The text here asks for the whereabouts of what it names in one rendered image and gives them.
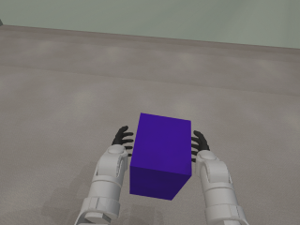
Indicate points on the right robot hand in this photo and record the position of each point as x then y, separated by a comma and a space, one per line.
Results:
201, 144

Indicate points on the robot left forearm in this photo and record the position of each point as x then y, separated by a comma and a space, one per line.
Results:
102, 204

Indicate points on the robot right forearm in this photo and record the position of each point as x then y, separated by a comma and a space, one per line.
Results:
222, 207

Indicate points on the carton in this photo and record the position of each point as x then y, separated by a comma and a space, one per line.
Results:
161, 161

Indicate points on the left robot hand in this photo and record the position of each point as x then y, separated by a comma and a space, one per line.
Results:
119, 138

